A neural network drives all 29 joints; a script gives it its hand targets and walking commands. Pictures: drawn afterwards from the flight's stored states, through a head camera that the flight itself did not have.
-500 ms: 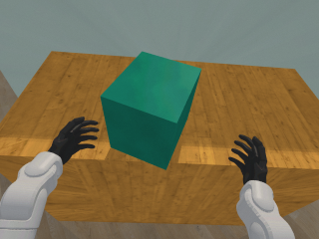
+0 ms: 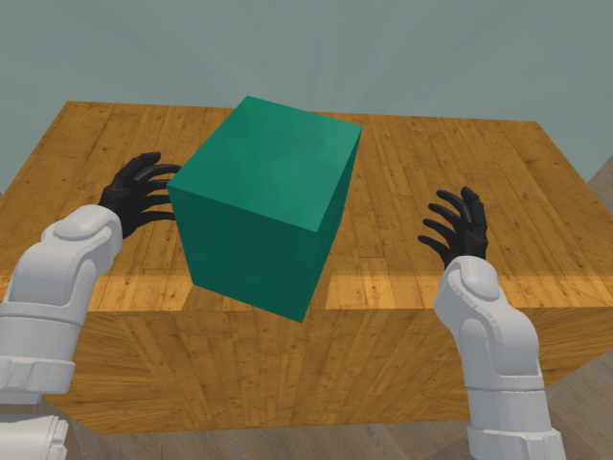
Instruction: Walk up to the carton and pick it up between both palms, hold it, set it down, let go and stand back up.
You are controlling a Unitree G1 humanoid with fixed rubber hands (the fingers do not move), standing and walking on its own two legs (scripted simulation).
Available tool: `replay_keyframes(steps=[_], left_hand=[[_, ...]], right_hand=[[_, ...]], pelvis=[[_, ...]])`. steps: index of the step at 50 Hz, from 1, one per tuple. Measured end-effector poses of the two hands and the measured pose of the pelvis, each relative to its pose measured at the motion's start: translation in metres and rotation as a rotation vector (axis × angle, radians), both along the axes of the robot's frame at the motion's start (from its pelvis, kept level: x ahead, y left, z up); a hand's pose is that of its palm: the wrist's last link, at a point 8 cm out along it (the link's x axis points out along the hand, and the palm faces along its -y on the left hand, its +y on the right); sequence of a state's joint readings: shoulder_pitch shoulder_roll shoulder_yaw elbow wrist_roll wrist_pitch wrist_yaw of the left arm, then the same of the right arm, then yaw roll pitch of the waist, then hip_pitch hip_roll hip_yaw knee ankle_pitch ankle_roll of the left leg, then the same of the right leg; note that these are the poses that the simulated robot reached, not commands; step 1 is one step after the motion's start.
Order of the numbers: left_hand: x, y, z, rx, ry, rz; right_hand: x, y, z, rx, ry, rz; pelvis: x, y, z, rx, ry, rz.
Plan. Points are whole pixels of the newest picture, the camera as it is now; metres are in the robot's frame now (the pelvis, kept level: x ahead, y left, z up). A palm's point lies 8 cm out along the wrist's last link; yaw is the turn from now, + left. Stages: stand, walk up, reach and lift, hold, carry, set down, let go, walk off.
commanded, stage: reach and lift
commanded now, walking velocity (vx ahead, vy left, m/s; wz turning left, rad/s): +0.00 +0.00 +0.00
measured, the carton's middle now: (274, 208) +0.47 +0.03 +0.05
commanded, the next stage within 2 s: none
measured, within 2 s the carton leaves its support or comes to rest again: neither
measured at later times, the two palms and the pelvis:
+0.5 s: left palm (149, 148) +0.45 +0.18 +0.18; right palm (470, 208) +0.36 -0.20 +0.17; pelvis +0.00 +0.01 +0.00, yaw +0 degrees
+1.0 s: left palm (174, 115) +0.48 +0.15 +0.21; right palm (463, 181) +0.38 -0.19 +0.19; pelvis -0.01 +0.00 +0.00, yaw +0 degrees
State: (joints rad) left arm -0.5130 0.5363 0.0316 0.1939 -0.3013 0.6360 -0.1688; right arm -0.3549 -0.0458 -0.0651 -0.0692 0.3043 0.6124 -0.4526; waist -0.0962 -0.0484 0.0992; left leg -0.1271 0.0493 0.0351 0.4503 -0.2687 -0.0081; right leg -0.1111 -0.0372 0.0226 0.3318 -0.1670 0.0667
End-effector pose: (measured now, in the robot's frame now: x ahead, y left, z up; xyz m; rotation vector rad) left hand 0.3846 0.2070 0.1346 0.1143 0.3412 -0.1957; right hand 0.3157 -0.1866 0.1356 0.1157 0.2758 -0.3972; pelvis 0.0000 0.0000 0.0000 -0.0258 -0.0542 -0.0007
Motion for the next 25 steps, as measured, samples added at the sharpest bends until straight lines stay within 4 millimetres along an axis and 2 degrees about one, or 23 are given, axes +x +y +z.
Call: replay_keyframes(steps=[6, 10, 17, 25], left_hand=[[0.020, -0.009, 0.004, -0.006, -0.001, -0.013], [0.034, -0.015, 0.016, -0.031, -0.037, -0.010], [0.051, -0.023, 0.038, -0.011, -0.057, -0.015], [0.063, -0.029, 0.044, -0.014, -0.031, -0.009]], right_hand=[[0.010, -0.008, 0.007, -0.008, -0.021, -0.010], [0.025, -0.008, 0.012, -0.008, -0.039, 0.015], [0.042, -0.001, 0.025, -0.008, -0.069, 0.047], [0.045, -0.011, 0.034, -0.006, -0.066, 0.001]], pelvis=[[0.011, 0.002, 0.000, -0.005, 0.014, -0.012], [0.013, 0.004, 0.001, -0.009, 0.035, -0.012], [0.012, 0.005, 0.002, -0.007, 0.050, -0.007], [0.002, 0.006, 0.002, -0.008, 0.058, -0.001]])
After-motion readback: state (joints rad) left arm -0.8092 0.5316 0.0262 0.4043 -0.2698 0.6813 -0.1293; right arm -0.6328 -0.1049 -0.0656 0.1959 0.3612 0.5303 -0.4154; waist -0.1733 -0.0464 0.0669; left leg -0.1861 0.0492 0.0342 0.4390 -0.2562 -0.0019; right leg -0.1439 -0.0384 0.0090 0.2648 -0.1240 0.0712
